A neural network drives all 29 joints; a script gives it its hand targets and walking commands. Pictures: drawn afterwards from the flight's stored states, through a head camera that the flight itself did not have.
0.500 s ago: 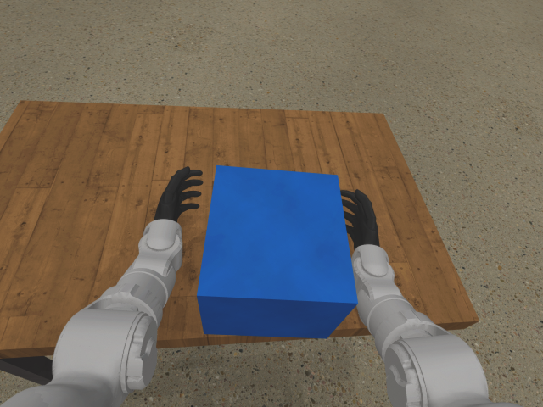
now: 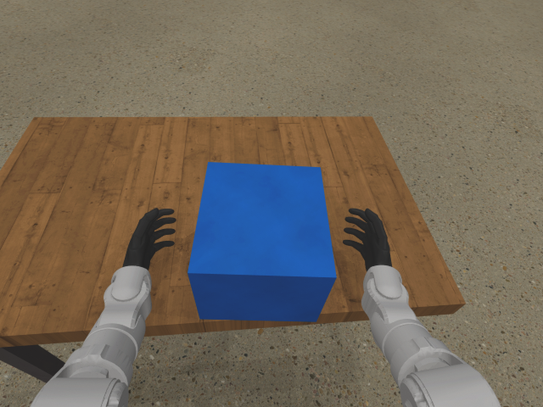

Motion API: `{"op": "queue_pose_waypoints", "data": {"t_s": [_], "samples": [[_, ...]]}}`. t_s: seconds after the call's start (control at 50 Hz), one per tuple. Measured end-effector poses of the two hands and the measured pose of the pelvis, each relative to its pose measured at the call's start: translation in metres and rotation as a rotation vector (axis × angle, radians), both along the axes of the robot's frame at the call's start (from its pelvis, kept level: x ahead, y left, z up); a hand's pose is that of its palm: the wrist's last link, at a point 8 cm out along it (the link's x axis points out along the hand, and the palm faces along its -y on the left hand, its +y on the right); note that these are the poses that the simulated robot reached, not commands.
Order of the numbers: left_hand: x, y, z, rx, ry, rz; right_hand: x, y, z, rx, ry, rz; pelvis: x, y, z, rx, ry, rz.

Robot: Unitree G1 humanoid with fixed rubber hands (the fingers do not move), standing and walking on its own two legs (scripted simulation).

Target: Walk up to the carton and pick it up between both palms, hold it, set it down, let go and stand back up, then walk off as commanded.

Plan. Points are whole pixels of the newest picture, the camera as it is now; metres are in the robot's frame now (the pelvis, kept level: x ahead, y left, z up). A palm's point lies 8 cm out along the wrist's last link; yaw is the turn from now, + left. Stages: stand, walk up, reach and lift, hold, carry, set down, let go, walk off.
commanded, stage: set down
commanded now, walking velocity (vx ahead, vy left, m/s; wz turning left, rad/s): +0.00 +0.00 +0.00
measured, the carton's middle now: (261, 241) +0.38 +0.00 +0.01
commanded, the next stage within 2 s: none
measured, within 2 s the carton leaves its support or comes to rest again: neither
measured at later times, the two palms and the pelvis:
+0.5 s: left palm (121, 300) +0.27 +0.21 +0.02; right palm (403, 287) +0.28 -0.20 +0.04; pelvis -0.01 -0.01 +0.01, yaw +0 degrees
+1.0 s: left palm (94, 359) +0.19 +0.21 +0.03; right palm (429, 346) +0.20 -0.21 +0.04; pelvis +0.01 -0.02 +0.01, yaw -1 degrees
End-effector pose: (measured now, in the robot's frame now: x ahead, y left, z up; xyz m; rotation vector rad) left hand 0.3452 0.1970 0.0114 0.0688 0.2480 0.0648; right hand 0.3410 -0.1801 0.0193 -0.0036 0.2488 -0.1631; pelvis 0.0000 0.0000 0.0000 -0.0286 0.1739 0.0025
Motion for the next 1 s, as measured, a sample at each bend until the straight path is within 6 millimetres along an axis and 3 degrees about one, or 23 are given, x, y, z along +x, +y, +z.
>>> {"op": "queue_pose_waypoints", "data": {"t_s": [0.28,0.44,0.74,1.0], "samples": [[-0.033,0.007,0.012,-0.037,-0.014,0.004,-0.034,-0.011,0.016,0.020,-0.017,-0.025,-0.015,-0.009,0.003,0.011,-0.105,0.002],[-0.063,0.008,0.003,-0.044,0.049,0.004,-0.054,-0.019,0.017,0.036,-0.002,-0.040,-0.013,-0.013,0.005,0.018,-0.147,0.001],[-0.109,0.010,0.019,-0.034,0.066,-0.001,-0.097,-0.024,0.028,0.065,-0.014,-0.032,0.002,-0.019,0.010,0.028,-0.201,-0.009],[-0.153,0.017,0.018,-0.008,0.135,0.022,-0.143,-0.029,0.021,0.073,0.068,-0.056,0.008,-0.021,0.012,0.032,-0.237,-0.018]]}}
